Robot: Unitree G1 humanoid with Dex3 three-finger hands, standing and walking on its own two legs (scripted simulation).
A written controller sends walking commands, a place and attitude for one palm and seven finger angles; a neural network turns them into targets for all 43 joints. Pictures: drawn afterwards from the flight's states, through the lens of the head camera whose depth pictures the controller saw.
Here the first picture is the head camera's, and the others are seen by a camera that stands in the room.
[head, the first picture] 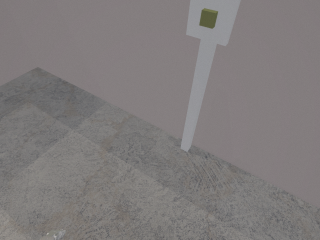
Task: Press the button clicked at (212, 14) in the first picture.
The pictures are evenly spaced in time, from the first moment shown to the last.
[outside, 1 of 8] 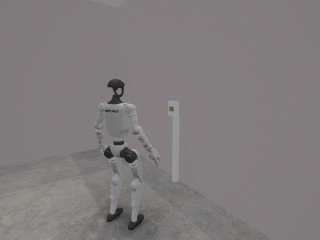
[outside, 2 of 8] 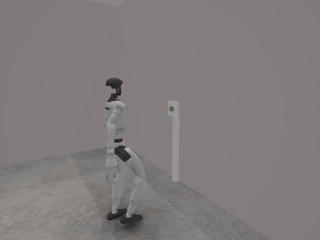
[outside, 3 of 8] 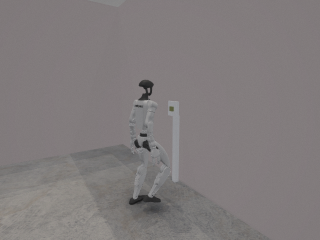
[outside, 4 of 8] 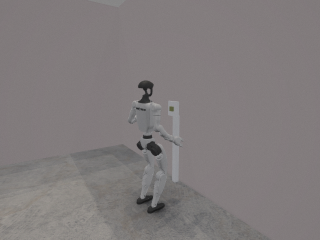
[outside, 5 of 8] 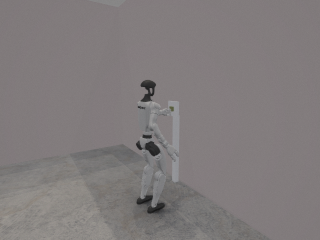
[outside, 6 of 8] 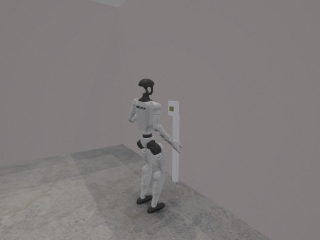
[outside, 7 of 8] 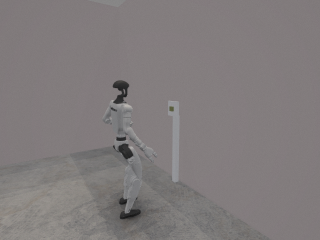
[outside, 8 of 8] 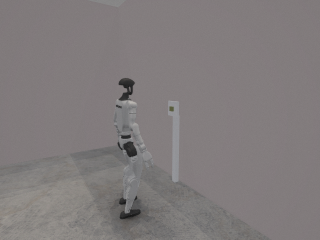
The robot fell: no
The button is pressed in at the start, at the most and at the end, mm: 0 12 0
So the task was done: yes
